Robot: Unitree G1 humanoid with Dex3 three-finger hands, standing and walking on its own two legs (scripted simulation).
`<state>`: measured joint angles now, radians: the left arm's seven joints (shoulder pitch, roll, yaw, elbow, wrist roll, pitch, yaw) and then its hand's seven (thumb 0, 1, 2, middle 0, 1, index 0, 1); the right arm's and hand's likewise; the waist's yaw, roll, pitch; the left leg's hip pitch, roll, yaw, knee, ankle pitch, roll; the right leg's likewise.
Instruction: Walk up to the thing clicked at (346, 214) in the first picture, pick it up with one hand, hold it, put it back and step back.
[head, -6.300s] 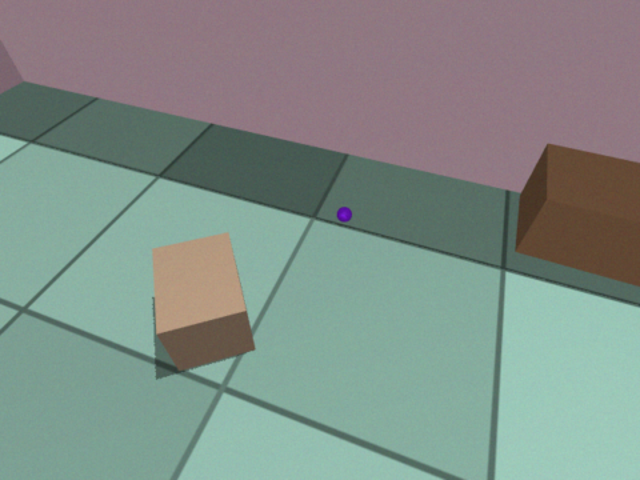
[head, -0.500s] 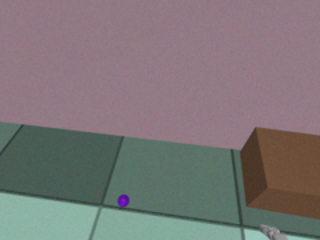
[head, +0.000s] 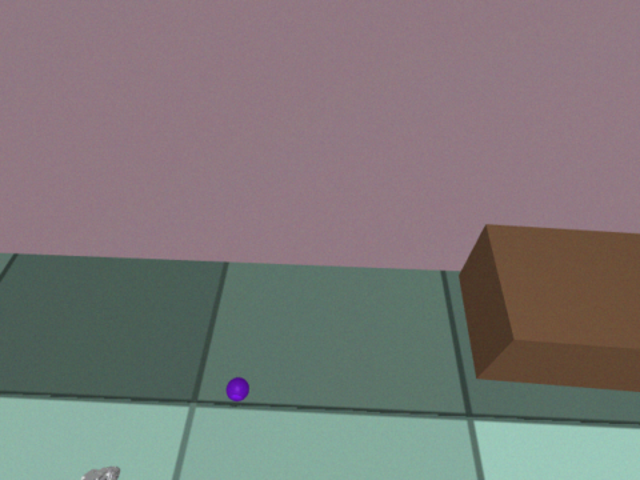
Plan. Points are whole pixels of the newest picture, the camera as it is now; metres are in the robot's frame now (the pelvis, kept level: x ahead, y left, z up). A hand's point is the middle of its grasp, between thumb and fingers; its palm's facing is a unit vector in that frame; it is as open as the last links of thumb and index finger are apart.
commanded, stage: stand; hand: left
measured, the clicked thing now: (237, 389) +0.46 +0.25 -0.73
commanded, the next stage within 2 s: none
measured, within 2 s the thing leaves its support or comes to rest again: neither
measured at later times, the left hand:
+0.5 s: hand out of the picture +0.09 +0.25 -0.14, palm faces +0.01 -0.94 -0.34, open 7.4 cm
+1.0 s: hand out of the picture +0.10 +0.25 -0.14, palm faces +0.02 -0.94 -0.34, open 7.4 cm
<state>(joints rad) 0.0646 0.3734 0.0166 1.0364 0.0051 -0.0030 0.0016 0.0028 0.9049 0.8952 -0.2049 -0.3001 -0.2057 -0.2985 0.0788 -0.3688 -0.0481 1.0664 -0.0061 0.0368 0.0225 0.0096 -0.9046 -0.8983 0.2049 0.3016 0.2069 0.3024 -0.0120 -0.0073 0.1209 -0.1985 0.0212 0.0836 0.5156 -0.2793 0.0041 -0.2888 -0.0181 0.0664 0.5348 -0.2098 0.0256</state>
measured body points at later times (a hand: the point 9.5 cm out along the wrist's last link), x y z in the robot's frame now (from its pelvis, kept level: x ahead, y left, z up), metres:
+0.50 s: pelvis +0.03 +0.00 +0.01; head +0.03 -0.01 +0.46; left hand +0.09 +0.30 -0.12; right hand +0.12 -0.30 -0.12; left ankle +0.00 +0.12 -0.73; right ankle +0.05 -0.14 -0.73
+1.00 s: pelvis +0.03 +0.00 +0.01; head +0.04 +0.00 +0.46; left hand +0.10 +0.30 -0.12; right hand +0.12 -0.30 -0.12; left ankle +0.00 +0.12 -0.73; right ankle +0.05 -0.14 -0.73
